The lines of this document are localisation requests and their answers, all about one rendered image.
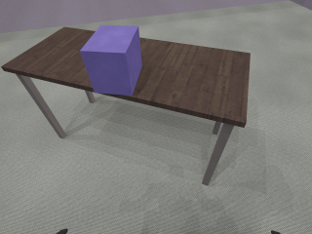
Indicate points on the carton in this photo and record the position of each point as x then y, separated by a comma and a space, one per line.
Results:
112, 57

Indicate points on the table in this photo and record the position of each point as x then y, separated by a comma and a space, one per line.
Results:
205, 82

